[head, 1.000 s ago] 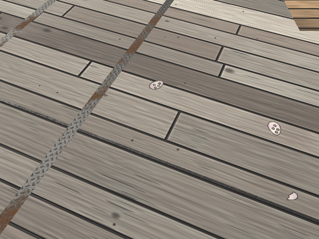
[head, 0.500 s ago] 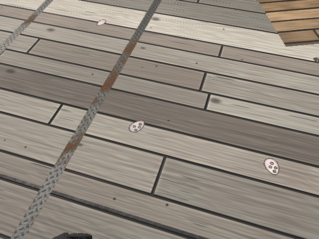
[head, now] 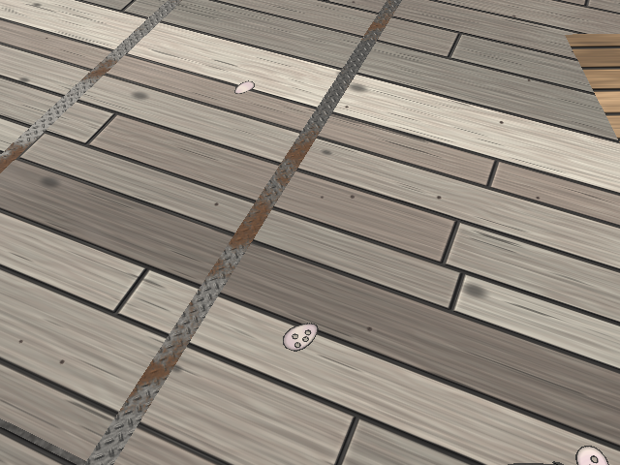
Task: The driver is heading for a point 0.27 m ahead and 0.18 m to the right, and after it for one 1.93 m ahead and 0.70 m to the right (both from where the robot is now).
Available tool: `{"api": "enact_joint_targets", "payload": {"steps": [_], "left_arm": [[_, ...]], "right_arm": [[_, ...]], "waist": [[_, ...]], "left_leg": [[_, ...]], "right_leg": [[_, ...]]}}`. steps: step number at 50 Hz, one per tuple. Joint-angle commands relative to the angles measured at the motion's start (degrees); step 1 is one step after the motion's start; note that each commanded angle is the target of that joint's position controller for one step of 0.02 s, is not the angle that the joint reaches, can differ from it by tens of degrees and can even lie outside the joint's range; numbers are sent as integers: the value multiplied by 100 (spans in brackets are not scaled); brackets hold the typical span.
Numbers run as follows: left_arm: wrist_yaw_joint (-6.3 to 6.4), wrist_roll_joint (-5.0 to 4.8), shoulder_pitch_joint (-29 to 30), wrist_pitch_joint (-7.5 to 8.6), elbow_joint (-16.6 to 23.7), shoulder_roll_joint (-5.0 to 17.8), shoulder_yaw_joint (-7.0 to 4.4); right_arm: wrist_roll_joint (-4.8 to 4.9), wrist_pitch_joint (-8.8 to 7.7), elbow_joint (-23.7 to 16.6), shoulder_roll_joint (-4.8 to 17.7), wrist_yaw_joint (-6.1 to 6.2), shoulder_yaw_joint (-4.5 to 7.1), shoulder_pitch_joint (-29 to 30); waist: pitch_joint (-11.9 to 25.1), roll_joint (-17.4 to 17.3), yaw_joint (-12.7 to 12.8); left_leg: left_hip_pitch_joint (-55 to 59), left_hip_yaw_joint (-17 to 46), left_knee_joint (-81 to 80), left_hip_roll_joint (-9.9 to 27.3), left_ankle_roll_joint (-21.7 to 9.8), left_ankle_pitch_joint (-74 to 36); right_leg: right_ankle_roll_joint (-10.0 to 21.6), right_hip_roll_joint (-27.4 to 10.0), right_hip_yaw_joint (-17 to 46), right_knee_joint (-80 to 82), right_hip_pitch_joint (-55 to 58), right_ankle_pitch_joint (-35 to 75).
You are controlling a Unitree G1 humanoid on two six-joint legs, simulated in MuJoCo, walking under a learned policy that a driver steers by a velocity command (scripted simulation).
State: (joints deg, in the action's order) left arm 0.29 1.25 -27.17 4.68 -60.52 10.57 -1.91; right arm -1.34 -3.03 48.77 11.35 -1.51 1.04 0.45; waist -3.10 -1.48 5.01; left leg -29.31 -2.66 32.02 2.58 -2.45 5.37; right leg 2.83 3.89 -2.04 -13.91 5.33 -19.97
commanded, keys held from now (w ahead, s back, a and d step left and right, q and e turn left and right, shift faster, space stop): w+e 0.26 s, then e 0.52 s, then no key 0.22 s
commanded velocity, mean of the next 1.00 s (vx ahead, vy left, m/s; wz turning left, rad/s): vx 0.24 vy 0.00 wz -0.48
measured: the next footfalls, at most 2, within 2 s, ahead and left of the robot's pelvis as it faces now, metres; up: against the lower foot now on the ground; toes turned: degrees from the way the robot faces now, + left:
left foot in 0.04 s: +0.19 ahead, +0.11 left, +0.00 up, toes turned +2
right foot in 0.52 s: +0.37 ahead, -0.11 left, +0.00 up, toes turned -22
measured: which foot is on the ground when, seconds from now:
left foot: up 0.00-0.02, down 0.04-0.54, up 0.56-1.00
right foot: down 0.00-0.04, up 0.06-0.50, down 0.52-1.00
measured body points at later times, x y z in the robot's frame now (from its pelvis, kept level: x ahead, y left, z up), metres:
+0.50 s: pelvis +0.23 +0.00 +0.00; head +0.27 -0.02 +0.44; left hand +0.46 +0.17 -0.12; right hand +0.15 -0.24 -0.15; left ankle +0.15 +0.11 -0.73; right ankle +0.34 -0.11 -0.72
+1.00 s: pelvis +0.30 -0.02 +0.01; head +0.32 -0.04 +0.46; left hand +0.51 +0.18 -0.12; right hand +0.27 -0.30 -0.13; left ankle +0.38 +0.11 -0.70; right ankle +0.34 -0.10 -0.73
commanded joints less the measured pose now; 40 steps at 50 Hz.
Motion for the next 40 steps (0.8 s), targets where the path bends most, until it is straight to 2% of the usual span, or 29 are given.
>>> {"api": "enact_joint_targets", "payload": {"steps": [1, 2, 3, 4, 5, 6, 8, 11, 13, 16, 18, 20, 22, 24, 25, 26, 27, 28, 29, 30, 31, 32, 33, 36, 38, 40], "left_arm": [[28, -17, 217, 24, 241, 1014, -199], [3, -85, 265, 44, 419, 806, -141], [3, -313, -434, 17, 565, 103, -11], [50, -149, -171, -55, 478, 797, -184], [20, -113, 255, -74, 560, 842, -242], [-22, -106, 480, -78, 609, 683, -225], [-109, 24, 514, -219, 616, 544, -249], [-205, 51, 730, -393, 750, 369, -247], [-254, 64, 1127, -444, 913, 371, -241], [-285, 55, 1670, -440, 1163, 324, -189], [-311, 44, 2021, -417, 1298, 222, -110], [-330, 65, 2214, -420, 1386, 269, -91], [-325, 112, 2143, -416, 1435, 401, -119], [-297, 150, 1731, -380, 1371, 576, -190], [-265, 162, 1335, -323, 1271, 672, -247], [-194, 205, 823, -231, 1131, 841, -325], [-113, 198, 678, -167, 1151, 1464, -471], [-84, 1, 734, -285, 1315, 2011, -624], [-42, -155, 754, -423, 1442, 1809, -603], [3, -156, 1202, -483, 1506, 1479, -518], [23, -135, 1542, -516, 1524, 1142, -418], [48, -158, 1629, -524, 1519, 996, -380], [49, -131, 1673, -515, 1534, 904, -354], [-10, -54, 1591, -433, 1573, 1141, -415], [-12, -54, 1518, -453, 1595, 1238, -449], [0, -50, 1464, -504, 1624, 1240, -450]], "right_arm": [[-41, -215, 116, 812, 123, 280, -1373], [-193, -283, 287, 1246, 213, 407, -2389], [-260, -239, 276, 1859, 217, 561, -2675], [-100, -142, 172, 1433, 194, 494, -2294], [-57, -140, 94, 1003, 186, 372, -1733], [-48, -175, 73, 735, 172, 308, -1435], [-6, -244, 178, 497, 217, 242, -1383], [68, -388, 333, 524, 226, 254, -1699], [60, -423, 390, 583, 231, 274, -1852], [39, -411, 443, 558, 256, 247, -1900], [56, -379, 447, 662, 281, 258, -1899], [71, -335, 482, 801, 308, 292, -2041], [82, -259, 500, 891, 352, 332, -2082], [98, -152, 465, 1004, 412, 391, -2019], [103, -80, 434, 1041, 416, 415, -1990], [124, -20, 400, 1076, 387, 435, -1997], [80, 3, 199, 812, 359, 385, -2307], [159, 96, -46, 548, 323, 331, -2698], [21, 158, -20, 751, 315, 343, -2315], [53, 163, -113, 679, 301, 326, -1911], [35, 161, -111, 662, 320, 331, -1693], [-50, 217, -173, 730, 336, 354, -1635], [-117, 308, -131, 724, 341, 359, -1771], [-65, 459, -154, 607, 328, 335, -1842], [-59, 508, -256, 642, 336, 340, -1607], [-54, 551, -333, 716, 346, 357, -1392]], "waist": [[520, 330, -1003], [1298, -144, -1341], [2105, -1465, -1055], [1860, -657, -1019], [984, -270, -809], [550, -156, -699], [232, -377, -463], [179, -339, -349], [68, -293, -366], [-175, -262, -337], [-161, -357, -403], [-46, -413, -501], [89, -507, -466], [339, -559, -317], [585, -436, -173], [915, -44, 99], [1366, 867, -72], [2181, 1551, -285], [2126, 509, -120], [1328, 358, -206], [702, 132, -389], [500, 280, -501], [561, 359, -576], [863, 319, -634], [850, 443, -555], [800, 575, -466]], "left_leg": [[1950, -49, -680, -272, -259, 178], [3468, 990, -764, 767, -523, 668], [5023, 3441, -1250, 2427, -1173, 1117], [4461, 3857, -1622, 2290, -1150, 1633], [3649, 2903, -1737, 2037, -962, 1650], [2982, 2190, -1947, 1782, -821, 1114], [2298, 1209, -2157, 1372, -530, 411], [2196, 575, -2310, 1317, -531, -313], [2258, 235, -2406, 1302, -551, -482], [2143, -515, -2144, 1127, -541, -2283], [2055, -937, -1930, 1013, -475, -2838], [2329, -1076, -1682, 1076, -449, -3183], [2660, -1117, -1222, 1193, -402, -3622], [2901, -1116, -363, 1264, -349, -4180], [2923, -1127, 457, 1236, -289, -3986], [2619, -1206, 1693, 1059, -59, -3010], [1310, -1208, 3290, 632, 183, 459], [-196, -484, 4989, -459, 440, 3500], [-477, 281, 5029, -124, 443, 3107], [-604, 333, 4817, 21, 432, 2594], [-537, 382, 4245, 187, 428, 2186], [-347, 418, 3841, 259, 437, 1947], [-73, 403, 3677, 232, 447, 1787], [115, 431, 3344, 85, 479, 1609], [-31, 490, 3060, 62, 514, 1489], [-189, 543, 2795, 41, 550, 1415]], "right_leg": [[597, -1279, 665, -1693, -627, 4461], [478, -931, 440, -3234, -1647, 3061], [223, 13, -87, -5186, -3644, -685], [316, -224, 459, -5781, -4077, -904], [344, -510, 552, -5773, -4182, -363], [318, -709, 529, -5566, -4047, 35], [226, -893, 483, -5280, -3719, 302], [130, -938, 375, -5214, -3862, 641], [76, -1011, 319, -5046, -4234, 1035], [-42, -907, 40, -4038, -4186, 1529], [-12, -755, -256, -3110, -3693, 1913], [61, -600, -486, -2616, -3405, 2017], [207, -487, -542, -2375, -3195, 1698], [415, -251, -586, -2148, -2778, 1178], [535, -103, -568, -1826, -2375, 1172], [686, -93, -385, -1148, -1625, 2023], [967, -1415, 1073, -1488, -396, 4748], [2269, -2745, 3342, -1358, 724, 6401], [2208, -2568, 3043, -947, 302, 5105], [2032, -2325, 2584, -679, -512, 3993], [1684, -1929, 2204, -429, -1230, 3441], [1458, -1650, 1947, -347, -1618, 3310], [1325, -1467, 1795, -302, -1837, 3253], [1180, -1270, 1753, -313, -1919, 3190], [1087, -1198, 1904, -219, -1915, 2427], [1010, -1164, 2096, -83, -1848, 1481]]}}
Keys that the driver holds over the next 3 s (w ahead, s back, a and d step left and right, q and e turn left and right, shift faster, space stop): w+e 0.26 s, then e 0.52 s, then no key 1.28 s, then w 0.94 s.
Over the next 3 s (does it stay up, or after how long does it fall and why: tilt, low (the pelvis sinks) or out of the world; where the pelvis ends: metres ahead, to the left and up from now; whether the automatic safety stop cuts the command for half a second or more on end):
stays up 0.63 -0.19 0.01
